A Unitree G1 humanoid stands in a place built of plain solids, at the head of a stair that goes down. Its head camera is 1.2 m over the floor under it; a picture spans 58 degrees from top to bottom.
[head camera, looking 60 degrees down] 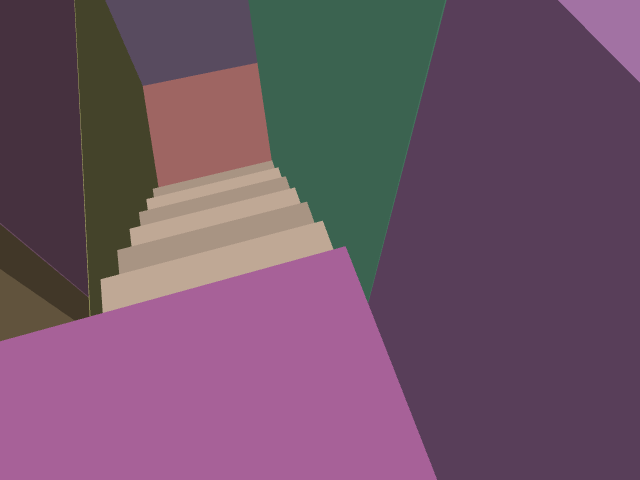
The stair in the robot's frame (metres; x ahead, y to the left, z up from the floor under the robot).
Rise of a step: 0.19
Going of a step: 0.23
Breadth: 0.82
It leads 18 degrees to the left of straight ahead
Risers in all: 7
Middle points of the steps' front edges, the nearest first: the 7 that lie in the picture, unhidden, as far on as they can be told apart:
0.55 0.31 0.00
0.76 0.38 -0.19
0.98 0.45 -0.37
1.20 0.52 -0.56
1.42 0.59 -0.75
1.64 0.65 -0.94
1.86 0.72 -1.12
